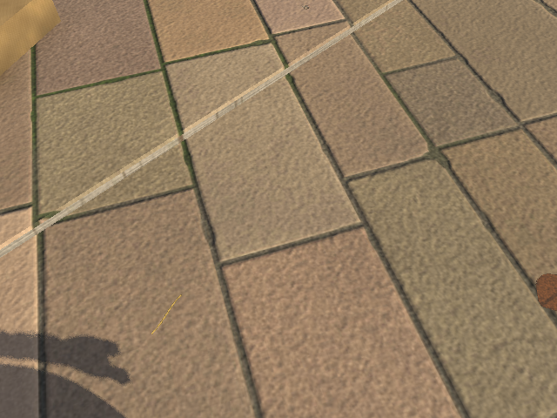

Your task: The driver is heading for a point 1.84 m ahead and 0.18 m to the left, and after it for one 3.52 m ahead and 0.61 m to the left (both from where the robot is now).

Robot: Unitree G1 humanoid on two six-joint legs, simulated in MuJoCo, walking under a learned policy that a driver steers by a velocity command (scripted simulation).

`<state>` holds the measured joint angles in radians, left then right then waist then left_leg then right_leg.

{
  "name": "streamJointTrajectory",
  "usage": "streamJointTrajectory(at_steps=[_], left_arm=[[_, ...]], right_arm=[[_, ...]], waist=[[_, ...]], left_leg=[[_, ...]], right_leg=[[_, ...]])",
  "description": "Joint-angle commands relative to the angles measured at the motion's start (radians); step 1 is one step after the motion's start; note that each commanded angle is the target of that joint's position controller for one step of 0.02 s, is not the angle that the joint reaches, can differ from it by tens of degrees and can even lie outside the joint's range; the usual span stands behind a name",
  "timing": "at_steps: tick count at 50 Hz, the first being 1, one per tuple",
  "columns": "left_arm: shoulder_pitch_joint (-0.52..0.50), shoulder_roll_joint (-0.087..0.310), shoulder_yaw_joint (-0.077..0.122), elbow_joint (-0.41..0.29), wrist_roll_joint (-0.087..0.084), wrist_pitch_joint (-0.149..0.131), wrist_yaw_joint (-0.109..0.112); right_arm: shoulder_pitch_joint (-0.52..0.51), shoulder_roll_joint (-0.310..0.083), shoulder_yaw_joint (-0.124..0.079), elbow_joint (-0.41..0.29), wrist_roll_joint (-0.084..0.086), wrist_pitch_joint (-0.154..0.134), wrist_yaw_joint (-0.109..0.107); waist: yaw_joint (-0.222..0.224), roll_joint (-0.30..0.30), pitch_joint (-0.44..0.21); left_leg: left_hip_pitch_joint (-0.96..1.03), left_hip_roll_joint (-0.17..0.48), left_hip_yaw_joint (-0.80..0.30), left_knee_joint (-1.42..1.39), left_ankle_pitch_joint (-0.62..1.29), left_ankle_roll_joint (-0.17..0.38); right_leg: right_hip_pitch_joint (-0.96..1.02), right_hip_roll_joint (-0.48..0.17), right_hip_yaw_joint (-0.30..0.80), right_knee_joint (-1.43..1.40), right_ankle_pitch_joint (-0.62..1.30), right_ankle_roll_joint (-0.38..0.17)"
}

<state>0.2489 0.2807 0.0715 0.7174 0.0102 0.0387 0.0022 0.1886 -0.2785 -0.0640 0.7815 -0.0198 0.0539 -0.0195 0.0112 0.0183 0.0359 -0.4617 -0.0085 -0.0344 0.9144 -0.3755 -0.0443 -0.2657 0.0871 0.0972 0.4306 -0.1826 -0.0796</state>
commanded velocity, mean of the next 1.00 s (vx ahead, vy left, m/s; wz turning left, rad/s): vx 0.35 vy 0.00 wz -0.18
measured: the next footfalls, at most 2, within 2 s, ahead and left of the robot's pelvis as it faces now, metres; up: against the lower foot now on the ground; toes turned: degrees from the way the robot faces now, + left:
left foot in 0.18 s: +0.05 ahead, +0.12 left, +0.00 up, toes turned -9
right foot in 0.62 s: +0.24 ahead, -0.14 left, +0.00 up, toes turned -11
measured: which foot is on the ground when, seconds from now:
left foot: up 0.00-0.16, down 0.18-0.62, up 0.64-1.00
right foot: down 0.00-0.18, up 0.20-0.60, down 0.62-1.00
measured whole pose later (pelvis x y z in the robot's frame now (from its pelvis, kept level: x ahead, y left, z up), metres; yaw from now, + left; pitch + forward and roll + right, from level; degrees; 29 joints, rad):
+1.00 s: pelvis +0.31 -0.07 +0.00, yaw -9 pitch +1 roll -1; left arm 0.45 0.22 0.03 0.93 0.01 -0.08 -0.01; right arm 0.11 -0.25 -0.03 0.81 -0.03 -0.02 0.05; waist 0.04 0.04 0.03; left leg -0.65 0.09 0.04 0.74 -0.03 0.02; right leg 0.07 0.09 -0.05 0.17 -0.26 -0.08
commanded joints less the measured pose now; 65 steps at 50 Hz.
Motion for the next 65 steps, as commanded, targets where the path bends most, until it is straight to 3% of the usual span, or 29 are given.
streamJointTrajectory(at_steps=[1,3,6,8,9,10,11,13,15,20,25,28,30,31,32,33,34,35,38,46,51,54,56,57,58,59,60,62,65], left_arm=[[0.054,0.171,0.047,-0.049,0.006,-0.003,0.0],[0.035,0.178,0.051,-0.058,0.009,0.0,-0.006],[-0.002,0.169,0.051,-0.066,0.015,0.006,-0.017],[-0.059,0.138,0.042,-0.073,0.007,0.008,-0.015],[-0.058,0.079,0.024,-0.086,0.002,0.0,-0.008],[-0.055,0.021,0.006,-0.11,-0.006,-0.013,-0.003],[-0.095,0.107,0.023,-0.108,0.033,-0.025,-0.001],[-0.014,0.12,0.028,-0.057,0.028,-0.04,-0.021],[0.014,0.117,0.028,-0.021,0.038,-0.044,-0.041],[-0.13,0.075,0.005,-0.051,0.034,-0.05,-0.057],[-0.267,0.035,-0.02,-0.086,0.024,-0.06,-0.065],[-0.238,0.051,-0.018,-0.086,0.021,-0.068,-0.053],[-0.082,0.064,-0.007,-0.034,0.026,-0.08,-0.034],[0.068,0.106,0.01,0.017,0.038,-0.092,-0.02],[0.239,0.204,0.033,0.032,0.059,-0.101,-0.005],[0.27,0.264,0.044,0.053,0.038,-0.096,-0.005],[0.186,0.194,0.026,0.053,0.02,-0.091,-0.009],[0.099,0.134,0.01,0.039,0.015,-0.093,-0.014],[0.031,0.062,-0.015,0.046,0.01,-0.112,-0.015],[0.163,0.064,-0.018,0.144,-0.004,-0.134,-0.014],[0.227,0.089,-0.017,0.198,0.001,-0.134,-0.003],[0.209,0.108,-0.015,0.218,0.008,-0.129,0.008],[0.18,0.13,-0.009,0.225,0.017,-0.119,0.011],[0.186,0.118,-0.014,0.219,0.014,-0.117,0.011],[0.282,0.024,-0.036,0.185,-0.018,-0.12,0.0],[0.28,0.063,-0.022,0.194,-0.001,-0.123,-0.003],[0.178,0.091,-0.012,0.165,0.015,-0.124,-0.003],[0.086,0.065,-0.02,0.142,0.017,-0.134,-0.012],[0.099,0.037,-0.028,0.136,0.04,-0.097,-0.019]], right_arm=[[-0.05,-0.064,-0.006,-0.094,0.005,-0.018,-0.006],[-0.042,-0.069,-0.004,-0.104,0.011,-0.023,-0.008],[0.009,-0.073,0.001,-0.106,0.008,-0.038,-0.003],[0.102,-0.051,0.007,-0.079,0.003,-0.051,-0.01],[0.147,-0.111,-0.003,-0.073,-0.009,-0.062,-0.02],[0.175,-0.222,-0.022,-0.083,-0.02,-0.069,-0.02],[0.146,-0.235,-0.035,-0.062,-0.038,-0.071,-0.014],[0.054,-0.129,-0.009,-0.062,-0.011,-0.087,0.0],[0.063,-0.104,-0.003,-0.052,-0.003,-0.103,0.005],[0.196,-0.11,-0.014,0.016,0.007,-0.131,0.021],[0.268,-0.12,-0.018,0.063,0.001,-0.134,0.027],[0.273,-0.143,-0.024,0.08,0.003,-0.131,0.028],[0.243,-0.148,-0.022,0.086,0.011,-0.126,0.026],[0.24,-0.127,-0.015,0.084,0.015,-0.126,0.026],[0.223,-0.051,0.011,0.028,0.033,-0.129,0.031],[0.244,-0.045,0.008,0.015,0.016,-0.127,0.027],[0.198,-0.104,-0.01,0.027,-0.003,-0.118,0.025],[0.174,-0.087,-0.006,0.025,-0.002,-0.123,0.037],[0.191,-0.053,0.002,0.056,-0.016,-0.103,0.056],[-0.076,-0.018,0.018,-0.022,-0.018,-0.089,0.071],[-0.218,-0.015,0.03,-0.068,-0.01,-0.095,0.068],[-0.175,-0.037,0.022,-0.06,-0.011,-0.102,0.056],[0.048,-0.07,0.003,0.015,-0.013,-0.112,0.038],[0.215,-0.113,-0.013,0.067,-0.029,-0.12,0.027],[0.331,-0.233,-0.046,0.08,-0.05,-0.12,0.017],[0.297,-0.216,-0.045,0.088,-0.008,-0.107,0.029],[0.177,-0.185,-0.039,0.075,0.016,-0.104,0.034],[0.078,-0.087,-0.015,0.065,0.011,-0.109,0.036],[0.09,-0.075,-0.011,0.091,0.017,-0.128,0.032]], waist=[[0.035,-0.138,-0.077],[0.029,-0.142,-0.085],[0.005,-0.145,-0.111],[-0.073,-0.112,-0.061],[-0.088,0.035,-0.043],[-0.095,0.221,-0.06],[-0.074,0.118,0.054],[0.009,0.088,0.087],[0.001,0.121,0.05],[-0.059,0.099,0.052],[-0.106,0.118,0.068],[-0.078,0.125,0.053],[0.015,0.078,-0.003],[0.076,0.014,-0.104],[0.149,-0.159,-0.259],[0.119,-0.283,-0.263],[0.078,-0.14,-0.127],[0.04,-0.096,-0.044],[-0.022,-0.122,0.001],[0.003,-0.083,0.058],[0.032,-0.08,0.075],[-0.007,-0.084,0.047],[-0.106,-0.085,-0.081],[-0.165,-0.059,-0.181],[-0.142,0.147,-0.332],[-0.119,0.186,-0.373],[-0.075,0.096,-0.198],[-0.03,0.008,-0.033],[0.024,0.024,-0.02]], left_leg=[[-0.078,-0.01,-0.013,-0.08,-0.036,0.005],[-0.016,-0.026,-0.013,-0.131,-0.046,0.016],[0.144,-0.049,0.01,-0.265,-0.07,0.045],[0.397,-0.049,0.024,-0.521,0.039,0.084],[0.504,0.107,-0.156,-0.645,-0.123,0.121],[0.529,0.366,-0.543,-0.803,-0.419,0.2],[0.369,0.388,-0.619,-0.824,-0.459,0.256],[0.336,0.282,-0.448,-0.813,-0.329,0.222],[0.368,0.205,-0.297,-0.806,-0.153,0.202],[0.476,0.205,-0.211,-0.812,0.044,0.236],[0.431,0.204,-0.133,-0.775,0.223,0.236],[0.399,0.237,-0.129,-0.711,0.407,0.227],[0.353,0.21,-0.074,-0.543,0.637,0.194],[0.272,0.152,-0.012,-0.34,0.654,0.168],[0.021,0.064,0.06,-0.006,0.348,0.118],[-0.17,-0.049,0.039,0.191,-0.153,0.117],[-0.22,0.022,-0.03,0.274,-0.089,0.136],[-0.209,0.061,-0.028,0.251,0.004,0.141],[-0.121,0.106,0.011,0.171,0.106,0.111],[-0.239,0.11,0.079,-0.068,0.319,0.052],[-0.151,0.065,0.111,-0.291,0.383,0.091],[-0.05,0.019,0.124,-0.349,0.287,0.142],[0.199,-0.049,0.153,-0.415,0.239,0.185],[0.445,0.018,0.081,-0.424,0.233,0.223],[0.768,0.315,-0.361,-0.439,0.124,0.348],[0.803,0.399,-0.721,-0.616,0.128,0.411],[0.671,0.347,-0.582,-0.631,0.058,0.38],[0.416,0.263,-0.378,-0.692,0.18,0.328],[0.275,0.182,-0.256,-0.73,0.35,0.307]], right_leg=[[0.173,-0.267,0.312,-0.079,0.249,-0.174],[0.138,-0.256,0.343,-0.066,0.279,-0.168],[0.041,-0.213,0.391,-0.106,-0.147,-0.15],[-0.168,-0.132,0.362,-0.077,-0.404,-0.083],[-0.318,-0.054,0.266,0.081,-0.488,-0.021],[-0.442,0.11,0.061,0.356,-0.436,0.02],[-0.474,0.046,0.101,0.475,-0.31,0.022],[-0.424,0.004,0.105,0.536,-0.17,0.038],[-0.4,-0.002,0.049,0.583,-0.099,0.06],[-0.479,-0.081,-0.045,0.477,-0.016,0.096],[-0.335,-0.107,-0.147,0.226,-0.021,0.091],[-0.181,-0.081,-0.182,0.143,-0.055,0.043],[0.058,-0.038,-0.192,0.03,-0.01,0.005],[0.279,-0.072,-0.141,0.015,-0.021,-0.021],[0.55,-0.357,0.224,-0.067,-0.292,-0.101],[0.552,-0.51,0.584,-0.205,-0.344,-0.161],[0.435,-0.467,0.501,-0.197,-0.362,-0.152],[0.318,-0.42,0.374,-0.213,-0.275,-0.136],[0.178,-0.294,0.143,-0.274,-0.001,-0.092],[0.208,-0.247,-0.021,-0.313,0.344,-0.118],[0.282,-0.278,-0.043,-0.302,0.447,-0.105],[0.366,-0.303,-0.059,-0.196,0.706,-0.086],[0.378,-0.272,-0.107,0.079,0.899,-0.055],[0.239,-0.237,-0.139,0.313,0.725,-0.038],[-0.103,-0.107,-0.195,0.714,0.243,0.01],[-0.295,0.004,-0.096,0.894,-0.327,0.014],[-0.384,-0.078,-0.04,0.92,-0.242,0.003],[-0.346,-0.154,-0.052,0.789,-0.121,0.007],[-0.236,-0.175,-0.067,0.678,-0.101,0.053]])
